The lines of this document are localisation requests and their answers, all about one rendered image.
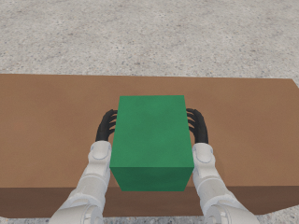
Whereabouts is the pedestal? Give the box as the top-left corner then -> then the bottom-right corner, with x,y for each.
0,73 -> 299,218

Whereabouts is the robot right hand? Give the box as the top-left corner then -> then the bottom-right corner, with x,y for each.
186,108 -> 208,144

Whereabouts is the left robot upper arm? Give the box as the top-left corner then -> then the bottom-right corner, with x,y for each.
49,203 -> 104,224

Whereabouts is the right robot forearm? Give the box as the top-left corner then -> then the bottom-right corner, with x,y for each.
192,143 -> 249,217

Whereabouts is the left robot forearm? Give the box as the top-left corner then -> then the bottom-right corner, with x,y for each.
48,140 -> 112,224

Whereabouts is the carton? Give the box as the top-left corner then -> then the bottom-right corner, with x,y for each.
109,95 -> 194,191

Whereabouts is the robot left hand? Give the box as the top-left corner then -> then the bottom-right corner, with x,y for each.
95,109 -> 118,142

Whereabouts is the right robot upper arm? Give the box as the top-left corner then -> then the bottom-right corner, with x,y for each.
204,203 -> 260,224

